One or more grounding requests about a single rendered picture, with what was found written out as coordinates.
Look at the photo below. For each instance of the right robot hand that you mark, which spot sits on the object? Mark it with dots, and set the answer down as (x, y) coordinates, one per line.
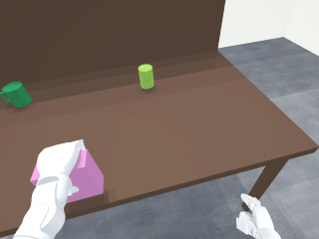
(260, 218)

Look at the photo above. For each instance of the table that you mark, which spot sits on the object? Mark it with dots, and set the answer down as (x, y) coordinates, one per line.
(79, 62)

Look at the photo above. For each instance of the right robot forearm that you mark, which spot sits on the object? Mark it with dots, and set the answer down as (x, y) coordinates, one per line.
(266, 233)

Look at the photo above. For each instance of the sponge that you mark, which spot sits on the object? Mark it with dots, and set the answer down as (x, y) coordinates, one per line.
(85, 175)

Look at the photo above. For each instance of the left robot forearm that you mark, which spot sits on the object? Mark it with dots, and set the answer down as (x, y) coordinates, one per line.
(46, 215)

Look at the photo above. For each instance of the left robot hand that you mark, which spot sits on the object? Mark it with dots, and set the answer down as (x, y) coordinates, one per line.
(60, 158)

